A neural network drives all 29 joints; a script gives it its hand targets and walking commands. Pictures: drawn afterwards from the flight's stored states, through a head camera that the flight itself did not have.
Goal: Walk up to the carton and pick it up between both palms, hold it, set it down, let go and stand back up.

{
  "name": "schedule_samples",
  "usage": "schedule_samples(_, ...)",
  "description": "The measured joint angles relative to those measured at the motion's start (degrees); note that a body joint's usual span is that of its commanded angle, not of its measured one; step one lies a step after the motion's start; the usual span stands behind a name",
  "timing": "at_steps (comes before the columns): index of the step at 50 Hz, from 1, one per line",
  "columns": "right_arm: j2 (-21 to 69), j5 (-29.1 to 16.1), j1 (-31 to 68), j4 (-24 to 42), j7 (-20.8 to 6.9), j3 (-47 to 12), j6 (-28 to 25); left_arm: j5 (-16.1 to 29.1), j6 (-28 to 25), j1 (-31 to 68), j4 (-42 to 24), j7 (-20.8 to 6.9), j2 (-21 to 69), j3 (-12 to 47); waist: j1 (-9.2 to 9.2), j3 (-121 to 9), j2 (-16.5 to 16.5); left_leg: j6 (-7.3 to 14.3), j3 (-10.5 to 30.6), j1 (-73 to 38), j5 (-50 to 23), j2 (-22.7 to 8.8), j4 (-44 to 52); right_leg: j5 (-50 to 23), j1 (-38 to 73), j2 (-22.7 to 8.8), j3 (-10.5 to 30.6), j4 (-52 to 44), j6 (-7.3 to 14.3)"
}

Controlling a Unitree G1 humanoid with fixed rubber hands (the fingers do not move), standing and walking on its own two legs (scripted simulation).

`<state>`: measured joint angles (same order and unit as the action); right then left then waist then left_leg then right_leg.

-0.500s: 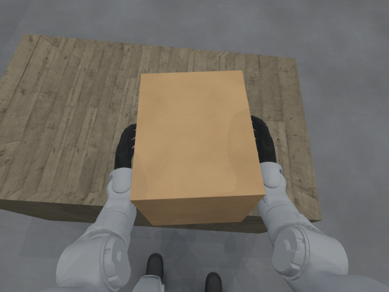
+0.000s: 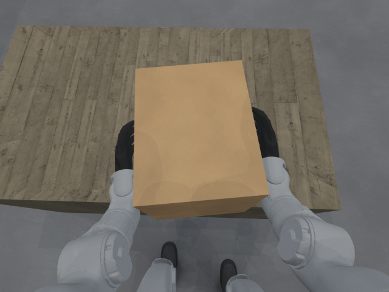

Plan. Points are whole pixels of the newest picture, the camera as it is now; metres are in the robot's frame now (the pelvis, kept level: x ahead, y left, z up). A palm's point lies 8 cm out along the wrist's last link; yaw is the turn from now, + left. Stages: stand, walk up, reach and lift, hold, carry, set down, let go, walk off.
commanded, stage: set down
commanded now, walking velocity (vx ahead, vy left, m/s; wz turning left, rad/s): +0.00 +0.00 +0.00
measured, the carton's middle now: (195, 147) +0.40 +0.03 -0.08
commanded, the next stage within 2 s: none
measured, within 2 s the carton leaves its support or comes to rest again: rests again in 1.02 s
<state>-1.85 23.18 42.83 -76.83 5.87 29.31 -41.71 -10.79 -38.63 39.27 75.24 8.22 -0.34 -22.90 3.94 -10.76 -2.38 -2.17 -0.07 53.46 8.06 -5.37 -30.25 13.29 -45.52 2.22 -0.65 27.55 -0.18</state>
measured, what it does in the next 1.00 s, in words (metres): stands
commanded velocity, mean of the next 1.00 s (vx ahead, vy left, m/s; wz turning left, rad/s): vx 0.00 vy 0.00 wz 0.00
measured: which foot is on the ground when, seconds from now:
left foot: down 0.00-1.00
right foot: down 0.00-1.00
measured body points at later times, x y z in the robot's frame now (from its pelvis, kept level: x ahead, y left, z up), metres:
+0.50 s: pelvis -0.02 +0.00 -0.02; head +0.14 +0.01 +0.40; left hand +0.37 +0.19 -0.07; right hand +0.41 -0.12 -0.06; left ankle +0.03 +0.14 -0.72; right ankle -0.04 -0.13 -0.72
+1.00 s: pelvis -0.03 +0.02 -0.01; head +0.11 +0.01 +0.41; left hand +0.40 +0.19 -0.02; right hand +0.42 -0.13 -0.03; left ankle +0.03 +0.14 -0.72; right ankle -0.04 -0.13 -0.72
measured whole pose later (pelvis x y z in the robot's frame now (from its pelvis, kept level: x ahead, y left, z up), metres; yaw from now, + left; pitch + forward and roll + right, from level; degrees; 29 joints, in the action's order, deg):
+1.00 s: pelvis -0.03 +0.02 -0.01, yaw -1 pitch +29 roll -3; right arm -9.0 0.4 48.2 -72.8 2.7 9.3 -23.8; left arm 1.1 -24.6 45.6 66.9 10.3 -1.5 -11.7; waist 4.7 -13.0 -2.7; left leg -0.6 -1.4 57.2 10.8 -5.0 -39.4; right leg 16.0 -50.0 1.6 1.0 37.3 -1.7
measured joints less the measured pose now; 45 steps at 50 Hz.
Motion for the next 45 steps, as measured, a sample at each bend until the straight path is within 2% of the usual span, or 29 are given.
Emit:
schedule_samples(11, -0.2, -1.5, 2.8, -2.8, 1.0, -1.5, 0.3, 2.5, -2.1, 2.5, 4.1, -0.9, -1.9, 0.3, -0.43, 0.2, 0.5, -0.3, 0.4, 2.4, 1.4, -0.1, -4.2, 2.6, -3.3, 0.1, -0.2, 6.3, 0.4)
schedule_samples(20, -0.7, -2.7, 4.3, -4.6, 0.8, -1.3, 1.6, 2.8, -1.6, 3.9, 5.0, -0.9, -2.5, 0.6, -0.86, -0.7, 1.6, -0.2, 0.5, 4.7, 1.8, 0.0, -6.5, 3.3, -5.7, 0.0, -0.3, 9.0, 0.3)
schedule_samples(27, -2.1, -8.0, 6.7, -6.7, -0.6, -5.1, 6.2, 4.2, 2.4, 5.4, 4.4, 0.0, -3.3, 3.0, -0.65, -2.2, 2.6, 0.1, -0.4, 6.2, 2.1, -0.4, -7.9, 3.0, -7.6, 0.3, 0.7, 10.2, -0.1)
schedule_samples(34, -2.4, -13.8, 7.6, -3.7, -0.5, -10.8, 11.1, 7.9, 4.4, 7.1, 3.7, 0.4, -4.0, 6.3, -1.64, -2.0, 3.1, 0.7, -0.9, 7.2, 2.4, -0.1, -9.5, 3.3, -8.6, -0.1, 1.2, 11.8, -0.6)
schedule_samples(38, -3.4, -17.1, 7.3, -2.0, -1.0, -13.8, 13.1, 9.9, 6.4, 6.9, 0.7, 1.3, -3.5, 9.0, -1.64, -2.1, 2.5, 0.9, -0.8, 7.9, 2.6, 0.0, -10.3, 3.3, -8.9, -0.3, 1.1, 12.0, -0.8)
schedule_samples(45, -5.8, -21.2, 5.1, 2.9, -2.6, -18.0, 16.1, 11.7, 10.4, 5.7, -6.8, 2.4, -1.5, 11.3, -0.09, -3.0, 0.5, 1.4, -0.8, 7.2, 2.8, 0.3, -10.4, 3.0, -7.7, -0.5, 1.1, 11.0, -1.3)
